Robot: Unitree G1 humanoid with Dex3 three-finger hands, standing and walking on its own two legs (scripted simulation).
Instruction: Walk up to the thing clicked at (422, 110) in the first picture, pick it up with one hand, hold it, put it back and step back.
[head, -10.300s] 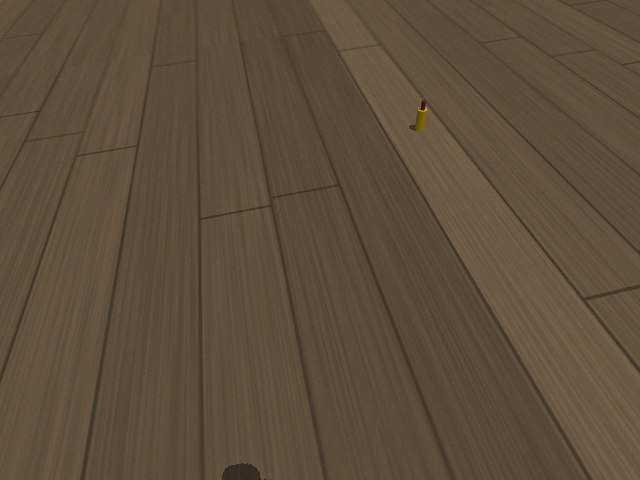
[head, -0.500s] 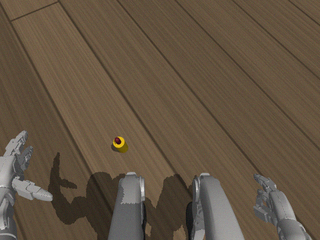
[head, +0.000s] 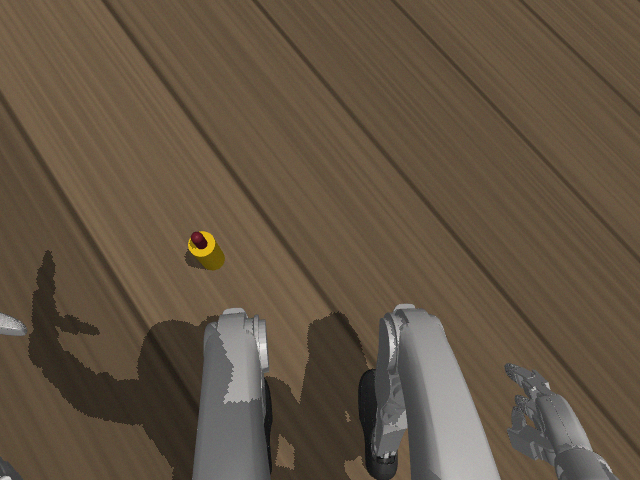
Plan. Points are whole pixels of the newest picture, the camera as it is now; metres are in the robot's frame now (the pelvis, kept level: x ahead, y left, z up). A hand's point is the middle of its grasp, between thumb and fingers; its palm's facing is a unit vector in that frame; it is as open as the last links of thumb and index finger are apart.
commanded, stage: go down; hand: left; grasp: from the side
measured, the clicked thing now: (205, 248) +0.46 +0.24 -0.37
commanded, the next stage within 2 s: approach in 1.26 s
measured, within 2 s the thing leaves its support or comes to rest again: neither
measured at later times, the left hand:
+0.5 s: hand out of the picture +0.36 +0.41 -0.05, palm faces +0.20 -0.97 -0.13, open 17.4 cm
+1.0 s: hand out of the picture +0.37 +0.42 -0.07, palm faces +0.19 -0.97 -0.13, open 17.4 cm
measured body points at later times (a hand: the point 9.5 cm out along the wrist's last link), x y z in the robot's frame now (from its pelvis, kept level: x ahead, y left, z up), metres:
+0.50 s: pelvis -0.01 +0.00 -0.05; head +0.20 +0.06 +0.34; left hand +0.34 +0.46 -0.04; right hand +0.16 -0.27 -0.16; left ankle +0.08 +0.13 -0.42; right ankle +0.08 -0.12 -0.42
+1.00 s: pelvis -0.01 +0.00 -0.07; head +0.20 +0.07 +0.32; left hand +0.35 +0.47 -0.06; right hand +0.14 -0.28 -0.17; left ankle +0.08 +0.13 -0.42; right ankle +0.08 -0.12 -0.42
